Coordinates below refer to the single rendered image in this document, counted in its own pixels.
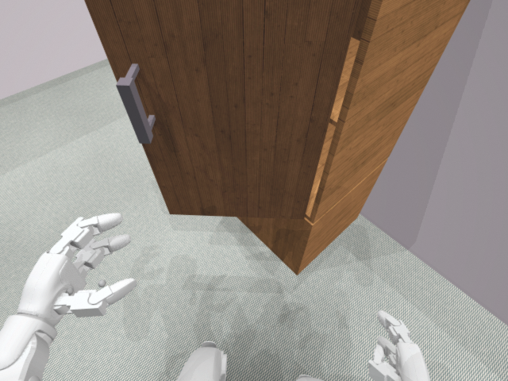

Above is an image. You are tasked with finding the left robot hand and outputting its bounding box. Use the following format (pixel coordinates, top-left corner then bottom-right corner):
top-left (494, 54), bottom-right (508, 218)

top-left (17, 213), bottom-right (137, 326)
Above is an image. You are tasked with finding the cupboard door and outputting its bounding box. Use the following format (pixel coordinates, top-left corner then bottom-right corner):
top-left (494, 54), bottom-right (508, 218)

top-left (84, 0), bottom-right (360, 219)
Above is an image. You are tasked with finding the left robot forearm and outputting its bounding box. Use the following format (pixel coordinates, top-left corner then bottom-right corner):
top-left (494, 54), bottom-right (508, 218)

top-left (0, 314), bottom-right (58, 381)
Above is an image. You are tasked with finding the handle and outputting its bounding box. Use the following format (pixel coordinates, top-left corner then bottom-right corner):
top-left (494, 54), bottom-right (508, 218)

top-left (116, 63), bottom-right (156, 144)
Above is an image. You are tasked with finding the left robot shin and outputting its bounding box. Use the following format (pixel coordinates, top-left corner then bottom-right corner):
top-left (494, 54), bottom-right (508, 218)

top-left (201, 341), bottom-right (217, 348)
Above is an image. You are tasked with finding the robot left thigh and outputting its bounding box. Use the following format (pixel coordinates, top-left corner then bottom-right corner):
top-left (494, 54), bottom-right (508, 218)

top-left (176, 347), bottom-right (227, 381)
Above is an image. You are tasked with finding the right robot hand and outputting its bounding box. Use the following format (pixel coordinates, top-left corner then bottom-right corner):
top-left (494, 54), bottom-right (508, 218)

top-left (368, 310), bottom-right (430, 381)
